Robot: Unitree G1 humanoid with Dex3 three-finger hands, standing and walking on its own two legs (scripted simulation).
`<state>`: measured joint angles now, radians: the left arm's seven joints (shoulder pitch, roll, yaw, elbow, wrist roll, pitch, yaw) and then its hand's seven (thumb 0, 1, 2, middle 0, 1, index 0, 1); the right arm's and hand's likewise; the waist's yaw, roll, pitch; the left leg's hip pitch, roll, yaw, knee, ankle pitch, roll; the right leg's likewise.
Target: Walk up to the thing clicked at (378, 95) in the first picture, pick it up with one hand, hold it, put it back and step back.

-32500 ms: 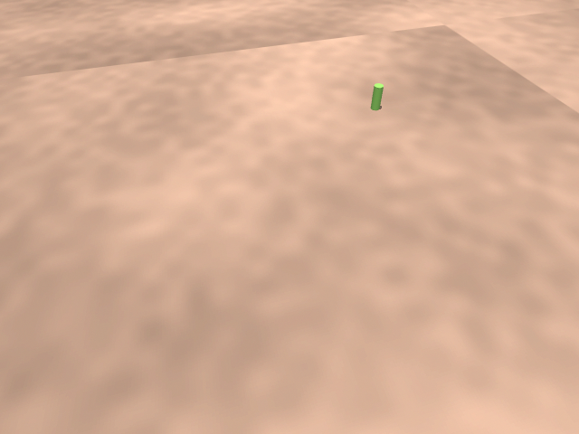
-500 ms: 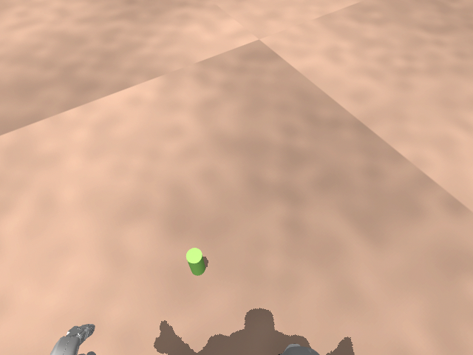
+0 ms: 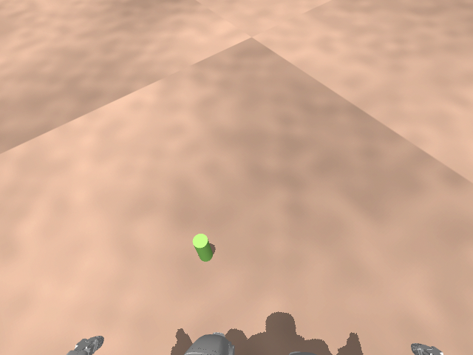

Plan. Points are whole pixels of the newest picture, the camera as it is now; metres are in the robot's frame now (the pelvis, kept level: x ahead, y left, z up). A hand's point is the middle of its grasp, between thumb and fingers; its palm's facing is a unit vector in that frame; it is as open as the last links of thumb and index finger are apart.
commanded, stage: step back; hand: left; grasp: from the side
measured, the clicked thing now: (203, 248) +0.55 +0.21 -0.68
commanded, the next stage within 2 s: none
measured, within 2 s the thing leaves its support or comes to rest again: neither
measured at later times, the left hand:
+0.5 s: hand out of the picture -0.05 +0.29 -0.15, palm faces +0.03 -0.94 -0.34, open 7.4 cm
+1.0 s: hand out of the picture -0.20 +0.23 -0.12, palm faces +0.03 -0.89 -0.45, open 7.4 cm
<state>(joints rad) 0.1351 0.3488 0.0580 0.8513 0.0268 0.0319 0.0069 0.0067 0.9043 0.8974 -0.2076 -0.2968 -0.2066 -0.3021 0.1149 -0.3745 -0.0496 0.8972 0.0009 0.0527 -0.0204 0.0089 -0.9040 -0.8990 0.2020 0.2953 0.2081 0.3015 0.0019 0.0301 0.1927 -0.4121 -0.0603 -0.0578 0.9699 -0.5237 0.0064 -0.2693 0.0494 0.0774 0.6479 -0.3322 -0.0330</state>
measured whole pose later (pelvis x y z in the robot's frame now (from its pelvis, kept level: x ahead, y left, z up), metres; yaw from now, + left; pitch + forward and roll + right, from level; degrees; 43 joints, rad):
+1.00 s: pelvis -0.31 -0.04 +0.00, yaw +2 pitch -1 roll +1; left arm 0.16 0.36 0.09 0.77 0.05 0.05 0.01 0.01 0.90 0.90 -0.21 -0.30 -0.21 -0.30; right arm 0.27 -0.42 -0.05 0.89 -0.01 0.04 -0.03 0.01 -0.90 -0.90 0.20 0.30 0.21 0.30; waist 0.00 0.03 0.13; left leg -0.37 -0.09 -0.10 1.00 -0.48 -0.03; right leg -0.35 -0.02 -0.01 0.61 -0.24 -0.02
